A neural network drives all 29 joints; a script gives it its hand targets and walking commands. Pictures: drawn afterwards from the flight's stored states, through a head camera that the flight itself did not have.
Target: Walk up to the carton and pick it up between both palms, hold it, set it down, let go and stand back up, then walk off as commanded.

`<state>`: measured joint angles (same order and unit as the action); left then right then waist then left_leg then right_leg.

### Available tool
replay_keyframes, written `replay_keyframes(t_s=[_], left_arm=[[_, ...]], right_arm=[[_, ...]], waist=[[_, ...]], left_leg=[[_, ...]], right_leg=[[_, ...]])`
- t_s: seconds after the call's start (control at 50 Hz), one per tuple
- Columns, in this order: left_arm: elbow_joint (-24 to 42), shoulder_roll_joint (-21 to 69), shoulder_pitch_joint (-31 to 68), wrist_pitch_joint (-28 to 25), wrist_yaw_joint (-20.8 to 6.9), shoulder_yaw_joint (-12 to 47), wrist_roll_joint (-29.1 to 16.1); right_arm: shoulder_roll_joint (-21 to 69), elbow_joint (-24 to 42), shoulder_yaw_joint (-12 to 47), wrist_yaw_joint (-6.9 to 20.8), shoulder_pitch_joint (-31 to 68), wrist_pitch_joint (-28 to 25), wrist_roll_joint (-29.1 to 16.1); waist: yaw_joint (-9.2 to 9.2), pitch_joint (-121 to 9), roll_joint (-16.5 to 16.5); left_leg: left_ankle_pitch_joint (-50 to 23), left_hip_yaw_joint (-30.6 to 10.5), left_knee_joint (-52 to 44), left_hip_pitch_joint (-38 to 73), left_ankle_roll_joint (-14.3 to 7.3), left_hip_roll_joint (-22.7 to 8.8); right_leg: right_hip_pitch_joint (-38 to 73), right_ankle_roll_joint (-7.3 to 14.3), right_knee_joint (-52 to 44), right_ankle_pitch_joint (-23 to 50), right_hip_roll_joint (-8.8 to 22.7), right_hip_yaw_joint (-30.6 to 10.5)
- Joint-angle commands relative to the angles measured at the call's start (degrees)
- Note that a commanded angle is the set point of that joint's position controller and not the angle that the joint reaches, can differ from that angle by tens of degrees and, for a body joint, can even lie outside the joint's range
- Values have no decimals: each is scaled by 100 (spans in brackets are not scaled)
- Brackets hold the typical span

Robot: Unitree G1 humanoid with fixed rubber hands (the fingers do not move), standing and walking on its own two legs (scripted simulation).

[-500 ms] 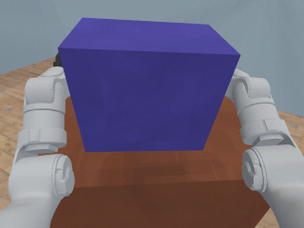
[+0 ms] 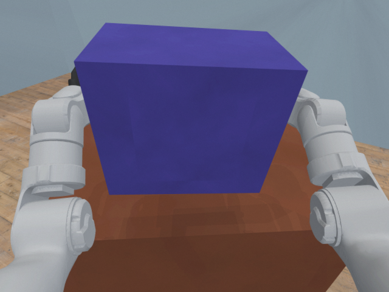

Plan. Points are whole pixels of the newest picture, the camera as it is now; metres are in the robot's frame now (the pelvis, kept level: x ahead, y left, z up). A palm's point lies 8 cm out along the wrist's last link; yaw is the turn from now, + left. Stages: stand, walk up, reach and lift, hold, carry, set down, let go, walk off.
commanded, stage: hold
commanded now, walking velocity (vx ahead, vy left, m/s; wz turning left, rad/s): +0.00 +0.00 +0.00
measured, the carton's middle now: (187, 113) +0.38 +0.02 +0.27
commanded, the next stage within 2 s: set down in 0.68 s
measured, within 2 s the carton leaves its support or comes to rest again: neither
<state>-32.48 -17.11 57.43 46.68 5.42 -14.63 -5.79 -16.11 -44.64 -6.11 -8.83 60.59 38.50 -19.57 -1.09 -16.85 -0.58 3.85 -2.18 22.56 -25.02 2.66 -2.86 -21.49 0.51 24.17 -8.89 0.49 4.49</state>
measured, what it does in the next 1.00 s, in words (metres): stands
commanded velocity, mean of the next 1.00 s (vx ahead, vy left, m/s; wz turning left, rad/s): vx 0.00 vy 0.00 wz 0.00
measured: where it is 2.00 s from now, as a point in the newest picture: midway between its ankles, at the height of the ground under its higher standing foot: outside the picture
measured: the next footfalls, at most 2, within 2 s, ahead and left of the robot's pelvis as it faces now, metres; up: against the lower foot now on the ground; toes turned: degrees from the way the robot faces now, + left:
none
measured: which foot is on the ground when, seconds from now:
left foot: down 0.00-1.00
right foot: down 0.00-1.00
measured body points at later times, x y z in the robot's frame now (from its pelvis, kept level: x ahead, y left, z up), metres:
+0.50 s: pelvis +0.00 +0.00 +0.00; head -0.07 +0.01 +0.44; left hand +0.40 +0.22 +0.30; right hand +0.41 -0.17 +0.29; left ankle +0.08 +0.14 -0.74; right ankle +0.03 -0.12 -0.74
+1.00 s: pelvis +0.00 +0.00 +0.00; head -0.07 +0.02 +0.44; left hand +0.41 +0.22 +0.31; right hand +0.42 -0.17 +0.31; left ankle +0.08 +0.14 -0.74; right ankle +0.03 -0.12 -0.74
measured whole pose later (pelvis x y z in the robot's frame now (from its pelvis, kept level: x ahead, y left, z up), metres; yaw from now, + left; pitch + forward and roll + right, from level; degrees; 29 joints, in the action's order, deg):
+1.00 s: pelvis +0.00 +0.00 +0.00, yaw +0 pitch +6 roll -1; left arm -39.0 -17.0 62.2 41.1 1.7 -19.0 -1.6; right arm -16.2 -49.4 -5.7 -5.9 64.3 33.7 -15.0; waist -1.1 -16.8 -1.2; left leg 4.1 -2.2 22.6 -24.5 2.7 -2.8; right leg -21.0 0.5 24.1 -9.1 0.5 4.5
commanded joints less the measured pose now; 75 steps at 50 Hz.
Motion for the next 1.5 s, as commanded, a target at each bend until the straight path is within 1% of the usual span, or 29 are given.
replay_keyframes(t_s=[0.0,0.04,0.1,0.12,0.2,0.24,0.26,0.28,0.3,0.4,0.44,0.52,0.66,0.68,0.72,0.74,0.8,0.84,0.9,0.96,1.02,1.06,1.12,1.2,1.26,1.28,1.38,1.42,1.48], left_arm=[[1615,3854,5280,-359,-946,2014,-813],[1477,3927,5180,-368,-960,2042,-889],[1478,3927,5215,-370,-944,2041,-857],[1425,3940,5245,-356,-958,2049,-794],[1414,3837,5085,-354,-964,1937,-804],[1711,3872,5245,-361,-950,2061,-842],[1478,3928,5151,-334,-958,2017,-764],[1393,3912,5171,-338,-968,1967,-807],[1226,3817,5178,-334,-960,1855,-761],[1590,3833,5230,-349,-966,1997,-811],[1347,3876,5175,-339,-963,1936,-800],[1487,3979,5243,-354,-957,2085,-815],[1396,3859,5125,-364,-975,1941,-824],[2260,3981,5161,-324,-1026,1878,-885],[2068,3859,5294,-279,-1030,1697,-661],[1863,3826,5390,-304,-1060,1668,-614],[1497,3859,5612,-478,-1152,1565,-531],[1327,3874,5842,-606,-1203,1479,-526],[759,3693,5747,-848,-1282,920,-75],[159,3448,5014,-1016,-1399,257,495],[0,3310,4477,-1139,-1455,93,730],[27,3361,4433,-1212,-1449,147,762],[249,3299,4170,-1269,-1457,218,909],[826,3622,4322,-1439,-1256,741,629],[1225,3728,4177,-1430,-1138,1149,487],[1437,3671,4173,-1474,-1093,1188,430],[2242,3968,3758,-1454,-920,1984,40],[2614,4138,3873,-1444,-843,2328,-135],[2851,4216,3738,-1365,-773,2546,-262]], right_arm=[[3513,2698,1622,876,6179,-102,-1302],[3581,3080,1676,855,6419,-149,-1279],[3543,2932,1640,871,6323,-140,-1286],[3481,2778,1582,866,6262,-137,-1247],[3577,2912,1718,868,6230,-124,-1320],[3597,2995,1675,856,6239,-125,-1319],[3512,2842,1639,860,6221,-115,-1336],[3495,2832,1555,847,6272,-108,-1238],[3565,2692,1575,871,6329,-93,-1244],[3549,2762,1591,865,6141,-90,-1258],[3539,2842,1641,872,6388,-109,-1288],[3521,2723,1563,893,6219,-128,-1263],[3630,2866,1652,859,6300,-111,-1273],[3609,2850,1770,759,5809,-1,-1396],[3635,2772,1783,749,5993,22,-1378],[3554,2719,1651,741,6071,-32,-1253],[3726,2198,1554,834,6340,-258,-1036],[3557,2161,1384,891,6637,-472,-903],[3375,1084,1013,1083,6244,-745,-476],[2966,296,553,1317,5848,-1171,-78],[2827,64,469,1438,5577,-1551,115],[2715,-174,294,1495,5311,-1765,231],[2822,-80,409,1513,5174,-1989,294],[3169,167,861,1554,5091,-2238,111],[3150,579,1152,1539,5148,-2329,-57],[3190,679,1331,1558,5139,-2339,-117],[3398,1624,1869,1459,4933,-2385,-451],[3478,1997,2010,1425,4959,-2384,-623],[3440,2210,2068,1397,4815,-2291,-655]], waist=[[-125,-2872,515],[-157,-2973,326],[-111,-2874,507],[-194,-2825,558],[-85,-2857,329],[-127,-3014,466],[-189,-2802,535],[-228,-2765,391],[-78,-2579,366],[-183,-2792,444],[-83,-2825,380],[-200,-2798,564],[-107,-2777,341],[-256,-3172,62],[-137,-2907,55],[-163,-2528,116],[36,-2367,367],[-5,-2522,453],[71,-1957,555],[177,-1314,576],[226,-1228,398],[171,-1169,512],[241,-1071,333],[332,-1592,327],[316,-1818,390],[440,-1882,317],[383,-2370,270],[351,-2488,429],[314,-2421,316]], left_leg=[[58,-52,-123,1637,-167,484],[102,-48,-123,1607,-218,495],[125,-50,-123,1552,-189,512],[208,-48,-144,1589,-166,508],[-21,-53,-122,1618,-229,505],[-5,-64,-103,1662,-190,506],[85,-65,-121,1621,-173,498],[138,-66,-126,1609,-205,499],[280,-57,-151,1520,-253,513],[53,-61,-126,1624,-179,501],[170,-34,-140,1580,-214,501],[184,-53,-155,1622,-136,483],[81,-53,-135,1538,-236,519],[-259,104,-303,2243,-258,654],[-27,112,-308,2056,-317,714],[117,104,-350,1900,-298,708],[239,110,-333,1786,-262,663],[394,89,-317,1871,-209,640],[725,64,-452,1903,-191,592],[1194,94,-683,1855,-160,564],[1001,177,-721,2018,-172,547],[956,235,-719,2108,-128,564],[492,348,-671,2170,-208,595],[10,292,-581,2511,-142,542],[-463,262,-421,2580,-139,529],[-522,250,-381,2560,-170,515],[-1306,151,-92,2902,-131,475],[-1432,98,-26,2963,-51,467],[-1533,75,25,2963,-58,459]], right_leg=[[1489,-75,-867,141,-426,-794],[1511,-107,-889,123,-426,-783],[1510,-59,-870,118,-415,-801],[1487,-57,-880,88,-425,-783],[1539,-93,-869,314,-438,-769],[1592,-83,-823,325,-435,-791],[1492,-68,-853,206,-421,-791],[1426,-88,-903,105,-418,-801],[1316,-83,-939,-127,-409,-793],[1467,-71,-876,204,-423,-792],[1447,-93,-913,-13,-413,-809],[1445,-38,-854,123,-434,-785],[1513,-100,-905,174,-412,-775],[1994,-57,-941,573,-511,-671],[1917,-92,-968,353,-504,-661],[1694,-115,-977,245,-466,-635],[1404,-85,-928,-36,-409,-565],[1363,-51,-896,-169,-405,-503],[1310,-31,-882,-482,-386,-362],[1323,-68,-854,-886,-380,-222],[1506,-87,-911,-728,-354,-191],[1487,-85,-912,-756,-363,-159],[1682,-143,-968,-471,-316,-146],[1697,-140,-921,-52,-376,-116],[1689,-179,-861,344,-383,-171],[1672,-179,-841,324,-394,-196],[1669,-197,-795,1030,-454,-212],[1563,-197,-770,1102,-489,-187],[1512,-206,-788,1248,-512,-191]])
